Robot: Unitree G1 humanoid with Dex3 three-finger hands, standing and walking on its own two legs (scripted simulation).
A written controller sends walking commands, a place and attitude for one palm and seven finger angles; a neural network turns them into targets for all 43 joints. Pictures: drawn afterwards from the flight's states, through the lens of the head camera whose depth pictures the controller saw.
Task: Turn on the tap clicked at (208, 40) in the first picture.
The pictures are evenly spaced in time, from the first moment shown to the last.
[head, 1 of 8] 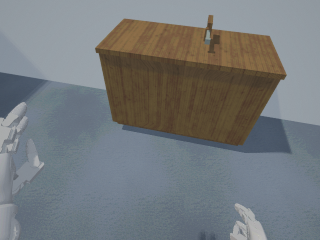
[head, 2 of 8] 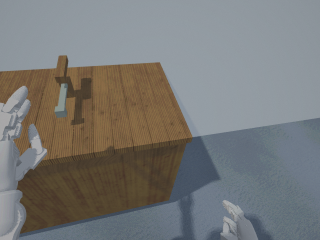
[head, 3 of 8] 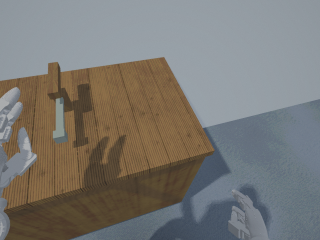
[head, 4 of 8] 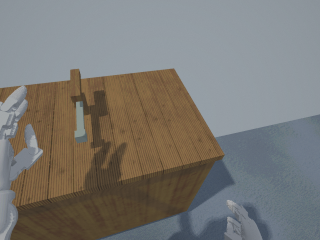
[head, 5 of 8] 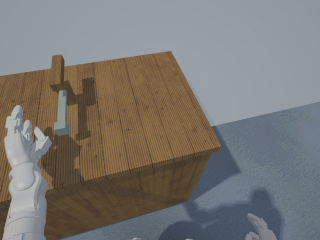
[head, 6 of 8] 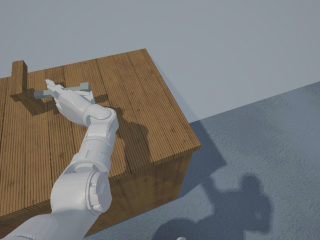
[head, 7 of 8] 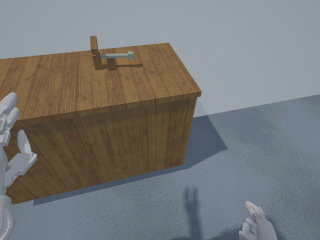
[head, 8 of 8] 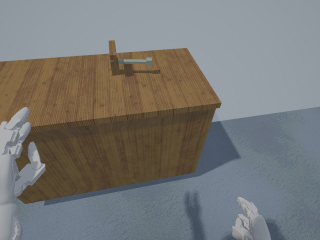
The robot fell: no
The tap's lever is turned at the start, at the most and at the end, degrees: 0 79 79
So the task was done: yes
